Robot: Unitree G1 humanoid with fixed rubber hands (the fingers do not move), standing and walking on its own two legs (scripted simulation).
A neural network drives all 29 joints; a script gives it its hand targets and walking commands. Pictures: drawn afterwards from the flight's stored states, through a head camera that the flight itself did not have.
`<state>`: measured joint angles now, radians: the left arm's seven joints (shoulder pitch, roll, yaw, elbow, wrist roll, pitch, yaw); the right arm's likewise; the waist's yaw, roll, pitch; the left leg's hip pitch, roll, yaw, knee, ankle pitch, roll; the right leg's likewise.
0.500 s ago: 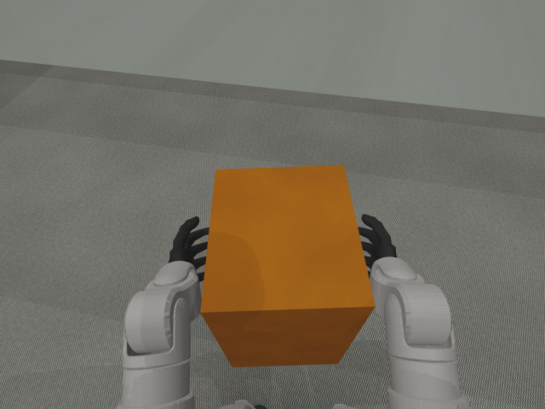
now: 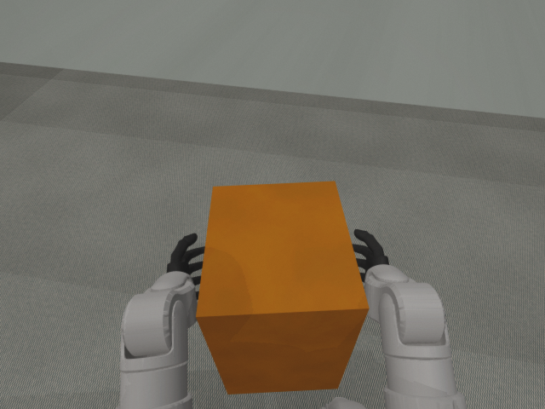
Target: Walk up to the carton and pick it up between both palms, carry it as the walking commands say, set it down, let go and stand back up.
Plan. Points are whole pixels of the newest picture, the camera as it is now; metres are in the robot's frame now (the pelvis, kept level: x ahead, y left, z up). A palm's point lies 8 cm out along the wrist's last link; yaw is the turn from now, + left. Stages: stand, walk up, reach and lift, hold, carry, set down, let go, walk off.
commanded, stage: carry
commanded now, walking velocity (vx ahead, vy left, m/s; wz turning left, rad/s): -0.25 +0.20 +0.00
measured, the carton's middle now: (278, 293) +0.29 +0.01 +0.01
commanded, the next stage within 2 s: none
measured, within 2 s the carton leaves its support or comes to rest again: neither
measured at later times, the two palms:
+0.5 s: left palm out of the picture +0.09 +0.27 +0.07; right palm out of the picture +0.08 +0.00 +0.08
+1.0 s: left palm out of the picture -0.11 +0.38 +0.09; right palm out of the picture -0.14 +0.11 +0.08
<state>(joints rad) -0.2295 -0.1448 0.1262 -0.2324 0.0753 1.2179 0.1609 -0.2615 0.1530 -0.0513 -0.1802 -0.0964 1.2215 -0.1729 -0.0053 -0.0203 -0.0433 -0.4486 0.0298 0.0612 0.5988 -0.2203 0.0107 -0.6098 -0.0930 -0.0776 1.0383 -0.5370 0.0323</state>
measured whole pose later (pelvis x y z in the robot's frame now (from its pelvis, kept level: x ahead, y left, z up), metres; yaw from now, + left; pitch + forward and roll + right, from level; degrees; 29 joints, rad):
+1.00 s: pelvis -0.41 +0.27 +0.01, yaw -1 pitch +4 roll +2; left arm -0.28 -0.16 0.07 -0.23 0.07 1.20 0.17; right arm -0.21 0.14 -0.09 -0.30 -0.08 1.22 -0.17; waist -0.04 -0.01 -0.03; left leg -0.58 0.01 -0.04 1.00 -0.37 -0.05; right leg -0.44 -0.16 -0.08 0.56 -0.17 0.05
